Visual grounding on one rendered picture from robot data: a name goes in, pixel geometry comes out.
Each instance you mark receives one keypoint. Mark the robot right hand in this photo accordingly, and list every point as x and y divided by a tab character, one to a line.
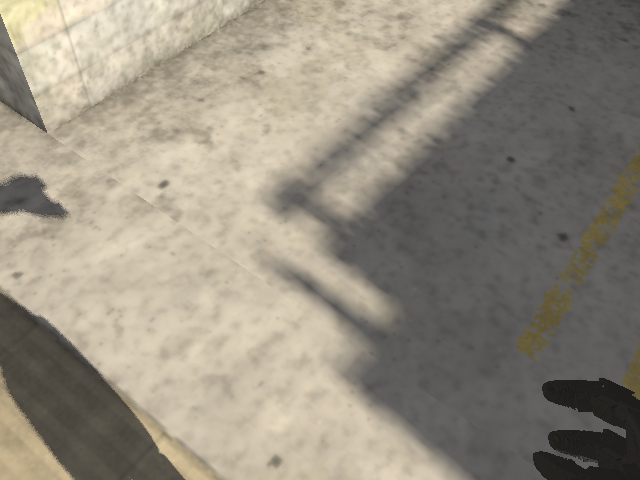
618	458

